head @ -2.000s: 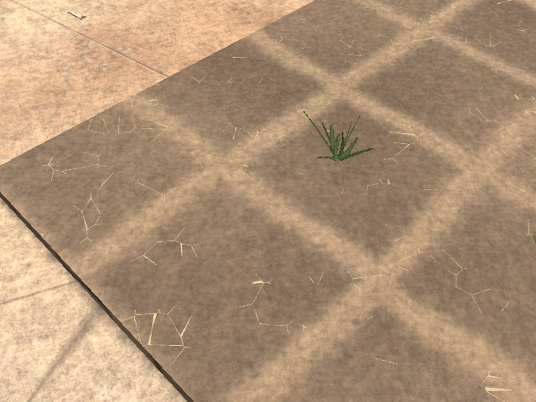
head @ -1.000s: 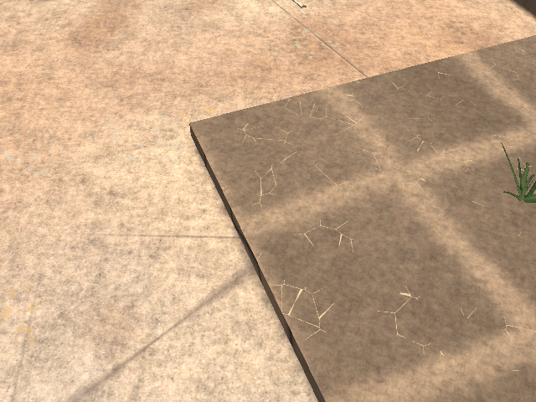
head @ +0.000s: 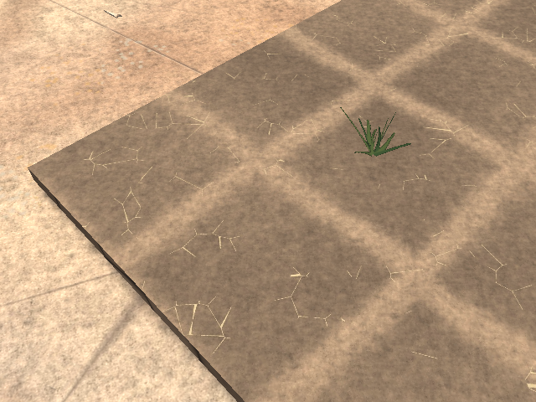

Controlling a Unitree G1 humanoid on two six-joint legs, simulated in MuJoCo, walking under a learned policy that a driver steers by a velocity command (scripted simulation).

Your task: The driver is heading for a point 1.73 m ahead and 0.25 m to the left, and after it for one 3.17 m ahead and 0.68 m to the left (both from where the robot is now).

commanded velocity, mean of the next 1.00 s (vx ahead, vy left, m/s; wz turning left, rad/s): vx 0.40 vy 0.00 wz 0.20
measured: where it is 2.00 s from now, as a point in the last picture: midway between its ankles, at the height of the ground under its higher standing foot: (209, 235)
